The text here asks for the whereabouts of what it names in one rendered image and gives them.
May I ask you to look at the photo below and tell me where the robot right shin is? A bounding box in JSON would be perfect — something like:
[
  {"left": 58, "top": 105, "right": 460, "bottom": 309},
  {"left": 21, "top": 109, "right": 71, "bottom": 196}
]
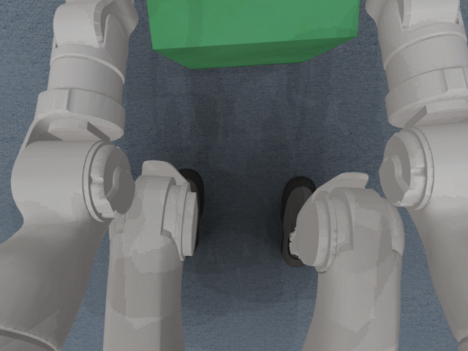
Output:
[{"left": 290, "top": 172, "right": 405, "bottom": 265}]

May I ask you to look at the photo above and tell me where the robot left shin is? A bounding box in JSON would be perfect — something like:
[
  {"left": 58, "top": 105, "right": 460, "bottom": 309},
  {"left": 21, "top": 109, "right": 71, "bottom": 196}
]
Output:
[{"left": 109, "top": 160, "right": 188, "bottom": 240}]

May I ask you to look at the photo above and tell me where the carton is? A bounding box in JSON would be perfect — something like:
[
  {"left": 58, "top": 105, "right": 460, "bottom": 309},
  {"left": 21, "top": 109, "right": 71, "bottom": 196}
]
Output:
[{"left": 146, "top": 0, "right": 360, "bottom": 69}]

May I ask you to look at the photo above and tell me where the robot left forearm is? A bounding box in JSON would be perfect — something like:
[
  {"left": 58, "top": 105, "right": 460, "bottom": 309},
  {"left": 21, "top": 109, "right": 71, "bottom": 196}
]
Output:
[{"left": 11, "top": 0, "right": 139, "bottom": 200}]

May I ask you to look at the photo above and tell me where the robot right forearm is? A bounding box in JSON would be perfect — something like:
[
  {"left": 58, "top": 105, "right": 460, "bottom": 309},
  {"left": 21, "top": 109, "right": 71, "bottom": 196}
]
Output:
[{"left": 365, "top": 0, "right": 468, "bottom": 128}]

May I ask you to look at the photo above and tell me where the robot left upper arm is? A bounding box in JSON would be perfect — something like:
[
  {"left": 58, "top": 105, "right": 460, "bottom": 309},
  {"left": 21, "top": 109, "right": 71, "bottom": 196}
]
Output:
[{"left": 0, "top": 140, "right": 135, "bottom": 351}]

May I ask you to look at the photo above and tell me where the robot shin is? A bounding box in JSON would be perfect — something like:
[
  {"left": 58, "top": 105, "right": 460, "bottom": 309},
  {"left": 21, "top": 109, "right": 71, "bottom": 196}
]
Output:
[
  {"left": 290, "top": 172, "right": 405, "bottom": 265},
  {"left": 109, "top": 160, "right": 188, "bottom": 240}
]

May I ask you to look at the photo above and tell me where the robot right upper arm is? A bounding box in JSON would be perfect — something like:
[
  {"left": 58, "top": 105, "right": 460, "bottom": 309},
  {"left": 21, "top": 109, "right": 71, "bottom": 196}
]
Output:
[{"left": 379, "top": 121, "right": 468, "bottom": 351}]

